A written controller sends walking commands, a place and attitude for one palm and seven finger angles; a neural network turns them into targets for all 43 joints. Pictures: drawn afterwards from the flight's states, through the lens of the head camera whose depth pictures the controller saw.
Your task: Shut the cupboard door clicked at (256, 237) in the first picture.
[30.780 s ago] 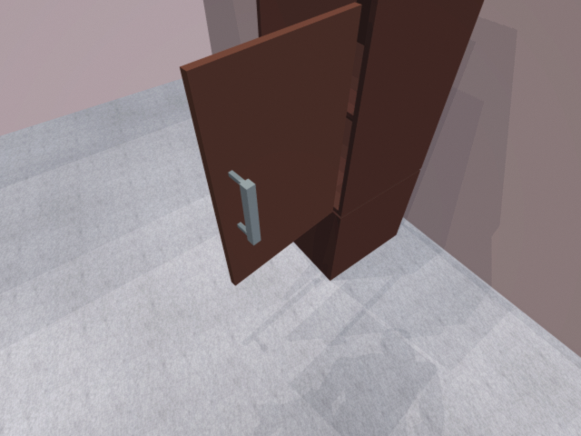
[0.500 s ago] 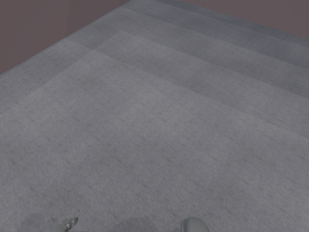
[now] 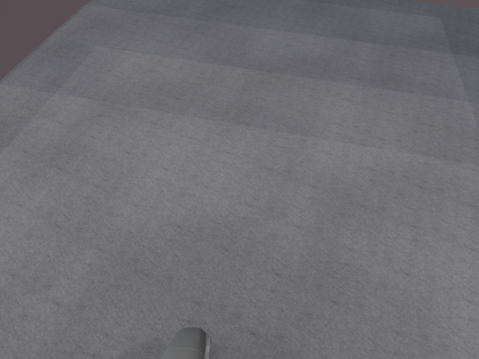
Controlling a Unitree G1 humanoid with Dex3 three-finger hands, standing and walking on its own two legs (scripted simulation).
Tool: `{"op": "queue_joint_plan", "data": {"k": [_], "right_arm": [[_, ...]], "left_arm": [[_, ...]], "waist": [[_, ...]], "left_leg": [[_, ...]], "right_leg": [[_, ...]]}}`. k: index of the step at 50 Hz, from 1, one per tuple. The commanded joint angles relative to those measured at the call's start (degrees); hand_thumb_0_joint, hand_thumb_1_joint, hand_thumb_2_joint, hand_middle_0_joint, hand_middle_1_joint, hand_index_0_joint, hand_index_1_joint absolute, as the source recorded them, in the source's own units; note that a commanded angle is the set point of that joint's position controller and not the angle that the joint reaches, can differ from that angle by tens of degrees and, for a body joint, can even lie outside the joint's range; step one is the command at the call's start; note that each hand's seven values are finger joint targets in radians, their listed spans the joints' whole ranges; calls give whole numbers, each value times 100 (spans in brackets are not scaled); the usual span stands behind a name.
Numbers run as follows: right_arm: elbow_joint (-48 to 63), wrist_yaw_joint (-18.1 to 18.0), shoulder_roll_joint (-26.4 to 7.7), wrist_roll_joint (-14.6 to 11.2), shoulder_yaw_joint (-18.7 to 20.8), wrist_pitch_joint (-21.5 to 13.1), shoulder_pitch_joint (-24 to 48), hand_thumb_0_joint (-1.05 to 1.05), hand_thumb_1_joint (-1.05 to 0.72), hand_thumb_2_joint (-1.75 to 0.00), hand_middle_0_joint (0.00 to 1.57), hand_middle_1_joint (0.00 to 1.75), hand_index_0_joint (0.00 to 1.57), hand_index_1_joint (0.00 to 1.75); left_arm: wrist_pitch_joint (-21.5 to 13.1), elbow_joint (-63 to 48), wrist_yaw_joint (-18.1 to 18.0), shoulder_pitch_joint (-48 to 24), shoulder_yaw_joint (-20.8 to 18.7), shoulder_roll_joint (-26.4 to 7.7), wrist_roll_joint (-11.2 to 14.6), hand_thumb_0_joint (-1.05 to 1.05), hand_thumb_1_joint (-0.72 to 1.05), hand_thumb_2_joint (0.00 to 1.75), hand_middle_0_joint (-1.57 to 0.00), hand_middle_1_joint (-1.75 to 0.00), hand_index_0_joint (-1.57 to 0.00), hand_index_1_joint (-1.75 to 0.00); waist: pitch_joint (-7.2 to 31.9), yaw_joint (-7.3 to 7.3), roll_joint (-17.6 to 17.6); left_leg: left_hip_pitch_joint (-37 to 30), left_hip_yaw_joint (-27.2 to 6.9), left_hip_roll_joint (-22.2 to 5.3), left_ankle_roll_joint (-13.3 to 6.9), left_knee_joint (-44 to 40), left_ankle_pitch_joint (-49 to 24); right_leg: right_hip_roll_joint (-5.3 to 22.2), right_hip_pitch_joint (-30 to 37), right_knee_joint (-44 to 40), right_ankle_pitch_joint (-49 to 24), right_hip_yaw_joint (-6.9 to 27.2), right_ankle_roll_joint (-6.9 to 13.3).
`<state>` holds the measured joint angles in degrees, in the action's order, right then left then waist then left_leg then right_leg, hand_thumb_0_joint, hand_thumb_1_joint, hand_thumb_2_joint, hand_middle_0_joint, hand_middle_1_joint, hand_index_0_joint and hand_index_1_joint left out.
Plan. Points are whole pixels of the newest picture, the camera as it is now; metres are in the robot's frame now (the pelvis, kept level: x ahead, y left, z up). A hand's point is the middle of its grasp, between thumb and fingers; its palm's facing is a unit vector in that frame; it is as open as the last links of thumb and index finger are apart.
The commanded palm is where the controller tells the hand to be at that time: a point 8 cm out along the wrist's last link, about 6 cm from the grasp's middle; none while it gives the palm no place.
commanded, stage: turn to face it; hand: left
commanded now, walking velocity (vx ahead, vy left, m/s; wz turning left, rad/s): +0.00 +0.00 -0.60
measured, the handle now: out of the picture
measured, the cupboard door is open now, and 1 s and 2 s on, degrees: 65 65 65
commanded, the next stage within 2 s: none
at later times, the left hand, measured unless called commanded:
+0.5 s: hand (122, 308) +0.21 +0.25 -0.16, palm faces -0.27 -0.94 -0.22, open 7.4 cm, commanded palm none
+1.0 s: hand (181, 309) +0.21 +0.13 -0.16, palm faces -0.54 -0.81 -0.21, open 7.4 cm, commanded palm none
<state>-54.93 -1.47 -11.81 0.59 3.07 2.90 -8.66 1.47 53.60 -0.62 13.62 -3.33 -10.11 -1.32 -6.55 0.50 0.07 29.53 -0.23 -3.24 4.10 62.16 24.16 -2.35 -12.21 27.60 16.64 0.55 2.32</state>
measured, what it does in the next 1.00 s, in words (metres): steps on the spot, turning right: left foot, then right foot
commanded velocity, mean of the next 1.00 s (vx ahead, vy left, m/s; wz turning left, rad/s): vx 0.00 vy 0.00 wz -0.60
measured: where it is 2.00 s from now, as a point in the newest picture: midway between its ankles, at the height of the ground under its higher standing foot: outside the picture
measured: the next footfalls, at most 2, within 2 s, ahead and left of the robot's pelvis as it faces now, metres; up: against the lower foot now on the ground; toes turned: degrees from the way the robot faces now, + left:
left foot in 0.20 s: +0.11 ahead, +0.16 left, +0.00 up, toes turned -5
right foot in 0.68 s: +0.01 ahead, -0.08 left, +0.00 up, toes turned -31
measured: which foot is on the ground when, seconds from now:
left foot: up 0.00-0.18, down 0.20-0.68, up 0.70-1.00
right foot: down 0.00-0.20, up 0.22-0.66, down 0.68-1.00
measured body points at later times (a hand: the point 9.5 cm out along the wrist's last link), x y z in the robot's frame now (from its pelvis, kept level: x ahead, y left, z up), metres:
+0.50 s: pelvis +0.04 +0.07 +0.01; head +0.10 +0.08 +0.45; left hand +0.22 +0.30 -0.14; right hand +0.04 -0.20 -0.12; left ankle +0.07 +0.16 -0.74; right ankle -0.05 -0.07 -0.65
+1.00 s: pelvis +0.04 +0.02 +0.00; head +0.08 -0.01 +0.45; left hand +0.24 +0.18 -0.14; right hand -0.03 -0.24 -0.14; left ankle +0.12 +0.14 -0.68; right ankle -0.03 -0.06 -0.74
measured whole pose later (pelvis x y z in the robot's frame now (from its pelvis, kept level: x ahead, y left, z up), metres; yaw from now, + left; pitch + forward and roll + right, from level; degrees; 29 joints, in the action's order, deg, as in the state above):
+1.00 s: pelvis +0.04 +0.02 +0.00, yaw -34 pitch +2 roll +0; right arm -51.5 -0.8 -13.5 0.7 3.0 3.7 -9.5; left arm 2.2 50.4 0.7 11.6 -2.5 -11.1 -1.4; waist -4.3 0.0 -0.2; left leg 28.5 0.0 -3.9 5.7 56.1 22.5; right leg -2.5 -14.2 28.3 15.6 2.4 1.8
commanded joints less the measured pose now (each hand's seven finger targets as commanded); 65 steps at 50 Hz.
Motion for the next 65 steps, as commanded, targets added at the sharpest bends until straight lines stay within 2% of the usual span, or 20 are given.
{"op": "queue_joint_plan", "data": {"k": [1, 5, 8, 10, 11, 17, 28, 32, 33, 34, 35, 36, 42, 49, 54, 55, 57, 58, 61, 65], "right_arm": [[560, -9, -370, 2, 79, -143, 94, 0, -90, -90, 20, 30, 20, 30], [748, -26, -427, -30, 73, -201, 305, 0, -90, -90, 20, 30, 20, 30], [597, -56, -635, -42, 101, -295, -394, 0, -90, -90, 20, 30, 20, 30], [619, -86, -1594, 57, 238, -389, -794, 0, -90, -90, 20, 30, 20, 30], [689, -90, -1574, 69, 217, -315, -820, 0, -90, -90, 20, 30, 20, 30], [966, -119, -1032, 108, 32, -322, -72, 0, -90, -90, 20, 30, 20, 30], [618, -5, -1259, 110, 209, -290, -602, 0, -90, -90, 20, 30, 20, 30], [595, 37, -1336, 72, 255, -259, -396, 0, -90, -90, 20, 30, 20, 30], [659, 70, -1140, 20, 236, -246, -367, 0, -90, -90, 20, 30, 20, 30], [939, 89, -631, 12, 89, -221, -206, 0, -90, -90, 20, 30, 20, 30], [1007, 19, -855, 15, 79, -120, -69, 0, -90, -90, 20, 30, 20, 30], [998, 26, -795, 0, 98, -67, -65, 0, -90, -90, 20, 30, 20, 30], [642, 44, -756, 51, 124, -72, -379, 0, -90, -90, 20, 30, 20, 30], [910, 10, -641, 14, 96, -116, 179, 0, -90, -90, 20, 30, 20, 30], [847, -48, -616, -49, 87, -207, -261, 0, -90, -90, 20, 30, 20, 30], [754, -62, -706, -51, 105, -258, -526, 0, -90, -90, 20, 30, 20, 30], [814, -87, -1598, 48, 236, -328, -779, 0, -90, -90, 20, 30, 20, 30], [844, -105, -1586, 95, 209, -270, -793, 0, -90, -90, 20, 30, 20, 30], [1065, -152, -1076, 91, 47, -305, -32, 0, -90, -90, 20, 30, 20, 30], [889, -142, -1012, 81, 55, -326, -386, 0, -90, -90, 20, 30, 20, 30]], "left_arm": [[-108, -376, -48, 167, -329, -1132, -21, 0, 90, 90, -20, -30, -20, -30], [-40, -477, 4, 78, -391, -1285, -41, 0, 90, 90, -20, -30, -20, -30], [17, -579, 4, -253, -396, -1257, 23, 0, 90, 90, -20, -30, -20, -30], [58, -716, 49, 170, -263, -732, 125, 0, 90, 90, -20, -30, -20, -30], [71, -737, 22, 33, -245, -889, 69, 0, 90, 90, -20, -30, -20, -30], [226, -725, 252, -105, -316, -942, 17, 0, 90, 90, -20, -30, -20, -30], [205, -1005, 305, -762, -188, -731, 18, 0, 90, 90, -20, -30, -20, -30], [124, -837, 273, -161, -219, -902, 20, 0, 90, 90, -20, -30, -20, -30], [55, -693, 232, 280, -294, -1291, -17, 0, 90, 90, -20, -30, -20, -30], [-25, -628, 143, 493, -401, -1952, -56, 0, 90, 90, -20, -30, -20, -30], [13, -586, 67, 636, -392, -2065, 39, 0, 90, 90, -20, -30, -20, -30], [49, -657, 33, 401, -366, -1910, 43, 0, 90, 90, -20, -30, -20, -30], [-86, -823, -5, -356, -233, -1279, 51, 0, 90, 90, -20, -30, -20, -30], [-52, -666, 27, 1, -320, -1389, -10, 0, 90, 90, -20, -30, -20, -30], [25, -703, 31, -314, -366, -1403, 4, 0, 90, 90, -20, -30, -20, -30], [47, -714, 35, -420, -337, -1313, 47, 0, 90, 90, -20, -30, -20, -30], [72, -848, 101, -144, -223, -796, 117, 0, 90, 90, -20, -30, -20, -30], [95, -866, 99, -290, -249, -961, 48, 0, 90, 90, -20, -30, -20, -30], [172, -669, 218, -163, -347, -1060, -18, 0, 90, 90, -20, -30, -20, -30], [232, -642, 277, -195, -309, -865, 14, 0, 90, 90, -20, -30, -20, -30]], "waist": [[902, 16, 698], [751, 68, 1012], [978, -300, 775], [1526, -265, -1830], [1385, -335, -1345], [777, -3, -1014], [969, -272, -1228], [1088, 106, -943], [1238, 319, -12], [1085, 451, 1897], [1098, 506, 1635], [779, 355, 1022], [973, -115, 803], [849, 117, 680], [952, -137, 868], [1073, -288, 710], [1368, -277, -1831], [1220, -344, -1354], [708, -13, -1101], [868, -70, -906]], "left_leg": [[154, 39, 25, 66, -609, -198], [-502, 155, 243, 22, -1760, -162], [-2005, 144, 217, 5, -3563, -1470], [-3270, -2023, -2265, -960, -4138, -4021], [-2727, -2006, -2499, -1347, -4031, -4224], [-2134, -271, -1529, -1112, -4262, -3381], [-2541, 558, -1852, -1146, -3956, -3401], [-1879, 947, -1717, -676, -2997, -2741], [-1234, 1267, -1314, -328, -2066, -1761], [487, 1340, -347, 21, -612, 1201], [569, 506, -254, 1, 310, 1380], [622, 212, -364, -41, 623, 923], [423, 24, -280, 161, 319, -425], [159, 53, 9, 136, -958, -26], [-1294, 101, 257, 1, -2914, -644], [-2049, 102, 153, -31, -3731, -1253], [-3154, -1989, -2199, -946, -4445, -2957], [-2634, -1892, -2487, -1345, -4331, -3230], [-2038, -792, -1786, -1143, -4343, -3240], [-2585, -6, -1478, -1030, -4216, -3657]], "right_leg": [[1421, 817, -453, -3832, 1291, 851], [1312, 329, -207, -3778, 1624, 793], [946, -357, 454, -2817, 1464, 324], [-165, -1794, 2632, 2041, 247, -356], [120, -1598, 3559, 2290, 386, -359], [471, -1848, 4337, 958, 32, -600], [489, -1221, 1998, 887, -558, -505], [373, 143, 168, -358, -646, -259], [879, 958, -528, -1225, -34, -77], [2269, 1573, -829, -3187, 1996, 484], [2644, 1027, -814, -3715, 2207, 948], [2488, 655, -864, -3061, 1805, 1010], [1497, 626, -672, -3057, 972, 678], [1544, 581, -576, -2827, 1770, 944], [1245, -148, -47, -2749, 1983, 595], [966, -543, 255, -2335, 1767, 323], [-187, -2047, 2337, 1793, 350, -341], [82, -1908, 3352, 2068, 358, -355], [377, -2031, 4253, 1223, 236, -533], [417, -2116, 4184, 685, 28, -652]]}}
